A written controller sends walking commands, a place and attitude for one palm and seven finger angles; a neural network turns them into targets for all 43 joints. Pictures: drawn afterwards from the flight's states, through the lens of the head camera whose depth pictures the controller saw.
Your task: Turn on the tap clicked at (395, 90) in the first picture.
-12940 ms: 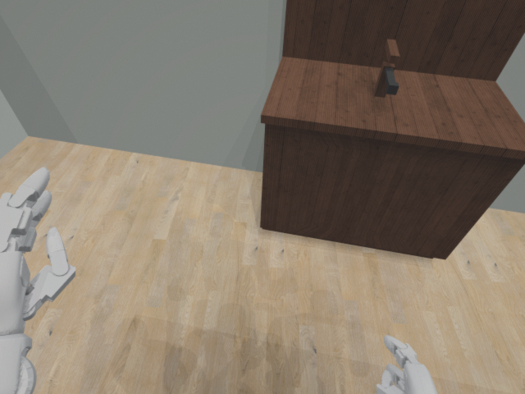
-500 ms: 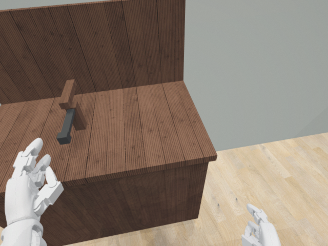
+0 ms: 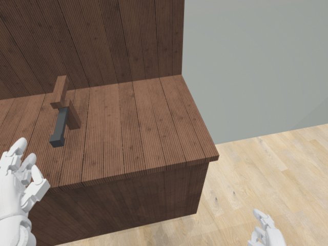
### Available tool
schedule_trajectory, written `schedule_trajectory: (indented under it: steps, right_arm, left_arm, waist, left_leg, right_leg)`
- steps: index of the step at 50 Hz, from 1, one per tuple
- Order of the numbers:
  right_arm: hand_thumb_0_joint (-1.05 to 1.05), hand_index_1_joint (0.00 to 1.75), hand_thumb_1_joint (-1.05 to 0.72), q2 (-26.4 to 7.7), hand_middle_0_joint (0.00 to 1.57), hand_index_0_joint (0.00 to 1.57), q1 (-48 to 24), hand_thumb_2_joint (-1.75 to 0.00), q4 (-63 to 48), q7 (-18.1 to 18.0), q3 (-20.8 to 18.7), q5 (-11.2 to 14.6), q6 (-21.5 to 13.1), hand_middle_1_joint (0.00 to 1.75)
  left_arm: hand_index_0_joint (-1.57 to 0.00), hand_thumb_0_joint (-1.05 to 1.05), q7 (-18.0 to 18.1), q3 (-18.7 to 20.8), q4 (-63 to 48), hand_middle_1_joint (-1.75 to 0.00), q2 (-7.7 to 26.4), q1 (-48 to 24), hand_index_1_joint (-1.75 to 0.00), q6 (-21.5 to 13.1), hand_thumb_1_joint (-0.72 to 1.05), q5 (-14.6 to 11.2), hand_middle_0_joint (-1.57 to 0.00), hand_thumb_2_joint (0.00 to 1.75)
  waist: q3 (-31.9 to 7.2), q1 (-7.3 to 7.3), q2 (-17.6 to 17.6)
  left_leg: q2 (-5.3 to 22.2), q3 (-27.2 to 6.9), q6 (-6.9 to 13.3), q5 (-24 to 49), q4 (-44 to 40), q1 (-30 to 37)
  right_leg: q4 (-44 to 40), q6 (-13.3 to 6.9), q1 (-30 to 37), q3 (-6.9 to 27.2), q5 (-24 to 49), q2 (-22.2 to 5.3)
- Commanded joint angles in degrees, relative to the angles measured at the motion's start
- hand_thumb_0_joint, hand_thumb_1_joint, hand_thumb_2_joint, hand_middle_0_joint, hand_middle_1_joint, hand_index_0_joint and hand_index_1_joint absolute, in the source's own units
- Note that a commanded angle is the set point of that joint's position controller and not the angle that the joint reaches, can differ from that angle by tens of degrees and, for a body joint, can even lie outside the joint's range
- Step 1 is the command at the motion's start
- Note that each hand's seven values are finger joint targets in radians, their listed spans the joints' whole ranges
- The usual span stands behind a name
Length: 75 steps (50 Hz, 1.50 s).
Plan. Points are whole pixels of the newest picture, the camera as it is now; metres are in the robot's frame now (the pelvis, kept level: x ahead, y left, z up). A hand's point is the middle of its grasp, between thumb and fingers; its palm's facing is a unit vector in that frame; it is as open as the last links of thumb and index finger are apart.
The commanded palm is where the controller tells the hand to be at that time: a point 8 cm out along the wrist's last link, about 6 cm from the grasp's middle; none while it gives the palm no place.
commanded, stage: reach beside the lever's end, fingers flat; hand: left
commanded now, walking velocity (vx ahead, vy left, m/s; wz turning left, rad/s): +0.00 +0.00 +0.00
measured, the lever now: (57, 140) +0.36 +0.34 +0.05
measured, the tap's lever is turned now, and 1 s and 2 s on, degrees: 0 0 0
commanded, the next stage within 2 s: push the lever round in 1.56 s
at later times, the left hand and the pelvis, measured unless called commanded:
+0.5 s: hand (42, 170) +0.25 +0.31 +0.08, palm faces +0.53 -0.84 -0.11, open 7.6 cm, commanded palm +0.21 +0.35 +0.08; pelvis -0.01 +0.01 +0.00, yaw +0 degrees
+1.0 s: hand (40, 159) +0.29 +0.35 +0.06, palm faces +0.54 -0.84 -0.10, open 7.8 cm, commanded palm +0.25 +0.39 +0.05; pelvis -0.01 +0.02 -0.02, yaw -1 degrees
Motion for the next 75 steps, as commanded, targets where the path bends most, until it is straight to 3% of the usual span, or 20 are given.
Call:
schedule_trajectory:
  steps: [1,4,8,9,13,16,18,19,21,24,38,48,55,58,60,61,65,67,68,75]
  right_arm:
    - [0.0,0.3,-0.9,-6.5,0.2,0.2,-6.5,-0.9,-8.2,-0.8,-2.0,0.2,-3.9,0.3]
    - [0.0,0.3,-0.9,-6.6,0.2,0.2,-6.8,-0.9,-8.1,-0.9,-1.8,0.4,-3.8,0.3]
    - [0.0,0.3,-0.9,-6.9,0.2,0.2,-6.8,-0.9,-7.8,-0.9,-1.8,0.2,-3.7,0.3]
    - [0.0,0.3,-0.9,-6.7,0.2,0.2,-6.8,-0.9,-8.0,-0.8,-1.7,0.1,-3.6,0.3]
    - [0.0,0.3,-0.9,-6.9,0.2,0.2,-6.0,-0.9,-8.2,-0.5,-1.9,-0.1,-2.9,0.3]
    - [0.0,0.3,-0.9,-6.9,0.2,0.2,-5.9,-0.9,-8.5,-0.5,-1.9,-0.1,-2.2,0.3]
    - [0.0,0.3,-0.9,-7.1,0.2,0.2,-5.8,-0.9,-8.3,-0.6,-2.0,0.0,-1.8,0.3]
    - [0.0,0.3,-0.9,-6.9,0.2,0.2,-5.9,-0.9,-8.4,-0.5,-1.8,-0.1,-1.8,0.3]
    - [0.0,0.3,-0.9,-7.3,0.2,0.2,-5.9,-0.9,-8.1,-0.7,-2.0,-0.1,-1.6,0.3]
    - [0.0,0.3,-0.9,-7.5,0.2,0.2,-5.5,-0.9,-7.6,-1.0,-1.8,-0.2,-1.6,0.3]
    - [0.0,0.3,-0.9,-8.6,0.2,0.2,-2.4,-0.9,-7.3,-0.8,-2.6,-0.4,0.1,0.3]
    - [0.0,0.3,-0.9,-9.2,0.2,0.2,-0.3,-0.9,-6.6,-0.8,-2.7,-0.5,1.8,0.3]
    - [0.0,0.3,-0.9,-9.9,0.2,0.2,1.6,-0.9,-6.1,-1.0,-2.7,-0.7,3.2,0.3]
    - [0.0,0.3,-0.9,-10.0,0.2,0.2,2.8,-0.9,-6.0,-0.7,-2.9,-0.9,4.0,0.3]
    - [0.0,0.3,-0.9,-9.7,0.2,0.2,3.2,-0.9,-7.1,-0.1,-3.0,-1.1,4.2,0.3]
    - [0.0,0.3,-0.9,-9.9,0.2,0.2,3.7,-0.9,-7.2,0.2,-3.4,-1.3,4.2,0.3]
    - [0.0,0.3,-0.9,-9.8,0.2,0.2,4.2,-0.9,-7.8,0.9,-3.7,-1.0,4.9,0.3]
    - [0.0,0.3,-0.9,-10.0,0.2,0.2,3.8,-0.9,-7.8,0.9,-3.7,-0.9,5.1,0.3]
    - [0.0,0.3,-0.9,-9.9,0.2,0.2,3.4,-0.9,-7.7,0.8,-3.8,-0.9,5.3,0.3]
    - [0.0,0.3,-0.9,-9.4,0.2,0.2,2.7,-0.9,-7.2,0.6,-3.9,-1.5,4.7,0.3]
  left_arm:
    - [-0.19,0.0,-0.3,4.8,-8.9,-0.27,10.7,-10.6,-0.27,-5.4,0.9,0.3,-0.19,0.9]
    - [-0.19,0.0,-0.3,5.2,-7.5,-0.26,11.7,-14.1,-0.26,-5.7,0.9,0.8,-0.19,0.9]
    - [-0.18,0.0,0.0,6.6,-4.3,-0.25,13.3,-16.3,-0.25,-6.0,0.9,1.2,-0.18,0.9]
    - [-0.18,0.0,-0.1,4.8,-3.5,-0.25,11.4,-16.8,-0.25,-6.1,0.9,1.2,-0.18,0.9]
    - [-0.18,0.0,0.0,8.7,0.4,-0.24,14.4,-15.2,-0.24,-5.9,0.9,1.4,-0.18,0.9]
    - [-0.18,0.0,-0.3,8.1,1.9,-0.23,13.6,-18.4,-0.23,-6.2,0.9,1.0,-0.18,0.9]
    - [-0.18,0.0,-0.3,9.5,2.6,-0.22,15.6,-20.1,-0.22,-6.8,0.9,1.4,-0.18,0.9]
    - [-0.17,0.0,-0.5,7.7,2.8,-0.22,13.9,-21.9,-0.22,-7.3,0.9,1.4,-0.17,0.9]
    - [-0.17,0.0,-0.8,8.9,5.7,-0.22,15.3,-24.0,-0.22,-8.0,0.9,1.2,-0.17,0.9]
    - [-0.17,0.0,-1.6,8.9,7.1,-0.21,16.6,-28.6,-0.21,-9.3,0.9,1.5,-0.17,0.9]
    - [-0.16,0.0,-4.5,13.8,18.8,-0.17,21.7,-31.0,-0.17,-11.7,0.9,1.1,-0.16,0.9]
    - [-0.15,0.0,-6.1,13.8,24.2,-0.15,24.1,-41.0,-0.15,-14.9,0.9,2.1,-0.15,0.9]
    - [-0.15,0.0,-7.7,14.9,31.6,-0.15,27.0,-47.1,-0.15,-15.4,0.9,2.3,-0.15,0.9]
    - [-0.15,0.0,-7.7,17.5,32.6,-0.15,30.4,-47.4,-0.15,-16.1,0.9,3.1,-0.15,0.9]
    - [-0.15,0.0,-8.0,14.8,30.1,-0.15,26.9,-45.4,-0.15,-16.8,0.9,2.9,-0.15,0.9]
    - [-0.15,0.0,-8.0,16.3,30.0,-0.15,27.6,-42.5,-0.15,-17.0,0.9,2.5,-0.15,0.9]
    - [-0.15,0.0,-7.9,16.1,29.5,-0.15,24.9,-34.9,-0.15,-16.4,0.9,1.6,-0.15,0.9]
    - [-0.15,0.0,-7.7,16.4,29.1,-0.15,25.2,-36.8,-0.15,-16.3,0.9,1.2,-0.15,0.9]
    - [-0.15,0.0,-7.2,17.6,28.6,-0.15,25.9,-35.3,-0.15,-16.3,0.9,1.5,-0.15,0.9]
    - [-0.15,0.0,-5.8,13.4,21.8,-0.15,22.5,-39.2,-0.15,-19.2,0.9,2.4,-0.15,0.9]
  waist:
    - [-5.6,-0.7,-1.0]
    - [-6.5,-0.66,1.2]
    - [-8.1,-0.28,0.4]
    - [-7.7,-0.62,0.0]
    - [-8.8,0.79,0.3]
    - [-8.8,0.04,-1.4]
    - [-8.5,-0.19,0.1]
    - [-8.1,-0.73,1.0]
    - [-7.9,-1.1,-1.1]
    - [-8.7,-1.88,1.8]
    - [-12.0,-1.03,0.6]
    - [-13.6,-2.88,3.0]
    - [-15.0,-3.92,1.0]
    - [-17.1,-3.08,4.4]
    - [-19.7,-2.76,5.5]
    - [-20.8,-2.16,4.3]
    - [-19.1,-1.45,2.8]
    - [-16.9,-2.12,1.1]
    - [-15.9,-1.58,2.4]
    - [-17.3,-3.21,5.3]
  left_leg:
    - [0.9,-1.0,0.7,11.8,-4.2,-2.7]
    - [0.8,-1.2,0.3,10.6,-4.7,-2.4]
    - [0.9,-1.3,0.2,11.2,-4.5,-2.9]
    - [0.9,-1.5,-0.1,11.4,-4.7,-2.6]
    - [0.9,-1.4,-0.5,13.5,-4.6,-3.7]
    - [1.0,-1.2,-0.4,13.2,-4.2,-4.2]
    - [1.1,-1.1,-0.2,13.0,-4.0,-4.4]
    - [1.0,-1.0,-0.1,11.8,-3.9,-4.4]
    - [1.0,-1.2,0.3,10.3,-3.5,-5.7]
    - [0.9,-1.4,0.4,8.4,-3.1,-6.0]
    - [1.1,-1.4,0.5,11.7,-0.9,-8.9]
    - [1.4,-1.9,0.5,9.9,1.1,-10.5]
    - [1.4,-2.0,0.6,9.1,2.9,-13.5]
    - [1.6,-2.0,0.2,11.8,3.5,-12.5]
    - [1.8,-2.2,-0.6,16.2,3.5,-9.8]
    - [2.0,-2.2,-0.7,18.2,3.8,-9.2]
    - [2.5,-2.5,-1.2,23.0,3.7,-9.0]
    - [2.5,-2.8,-1.4,20.4,3.3,-10.5]
    - [2.4,-2.5,-1.1,20.2,3.3,-10.7]
    - [2.8,-3.9,-2.4,19.3,3.1,-6.6]
  right_leg:
    - [-6.7,4.7,5.3,6.7,11.0,-4.9]
    - [-6.4,4.3,4.6,6.2,8.3,-4.7]
    - [-5.8,4.2,5.2,6.1,8.8,-4.4]
    - [-5.5,4.1,4.5,5.6,8.9,-4.2]
    - [-4.8,4.0,5.8,5.5,11.4,-3.9]
    - [-4.6,4.2,5.3,5.6,11.5,-3.8]
    - [-4.5,4.1,4.7,5.7,11.3,-3.8]
    - [-4.5,4.2,3.7,5.7,10.0,-3.8]
    - [-4.6,4.4,3.3,6.1,8.5,-3.6]
    - [-4.2,4.2,2.2,6.4,6.3,-3.7]
    - [-1.4,4.3,2.5,6.2,10.7,-3.1]
    - [0.6,4.1,-1.3,6.3,8.3,-2.7]
    - [2.3,4.4,-3.4,6.4,7.6,-2.6]
    - [3.2,4.0,-3.2,6.3,9.3,-2.4]
    - [3.9,3.8,-2.7,5.7,12.0,-2.1]
    - [4.1,3.9,-2.0,5.5,13.4,-1.9]
    - [4.2,4.0,-2.3,4.9,15.6,-1.6]
    - [4.1,4.0,-3.7,4.5,13.7,-1.5]
    - [3.8,3.9,-3.6,4.9,13.5,-1.5]
    - [4.3,3.6,-7.1,4.3,9.4,-1.3]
